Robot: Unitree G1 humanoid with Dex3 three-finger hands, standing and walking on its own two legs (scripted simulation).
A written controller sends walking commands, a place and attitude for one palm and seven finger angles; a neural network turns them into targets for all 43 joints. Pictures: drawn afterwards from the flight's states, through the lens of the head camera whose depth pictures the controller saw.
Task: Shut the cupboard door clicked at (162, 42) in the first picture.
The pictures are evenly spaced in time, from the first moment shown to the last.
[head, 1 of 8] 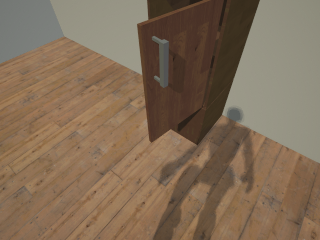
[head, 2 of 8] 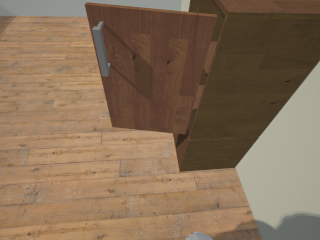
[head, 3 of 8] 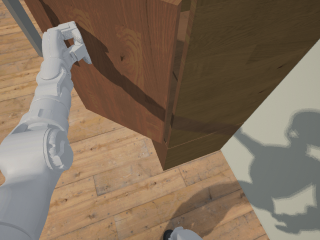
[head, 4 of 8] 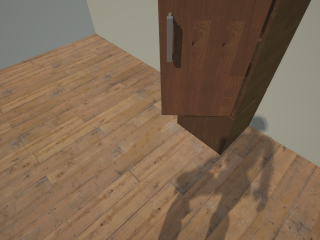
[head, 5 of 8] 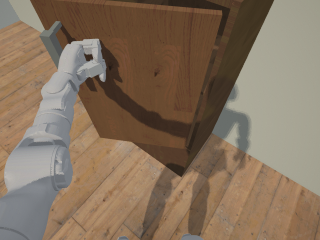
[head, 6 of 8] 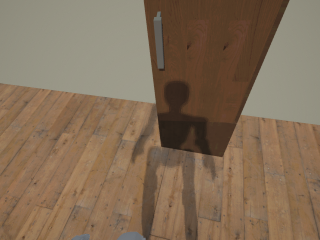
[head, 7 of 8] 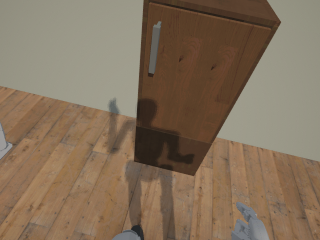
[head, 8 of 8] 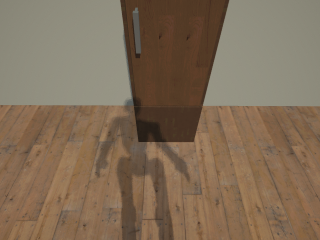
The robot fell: no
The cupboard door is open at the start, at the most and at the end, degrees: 79 79 0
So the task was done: yes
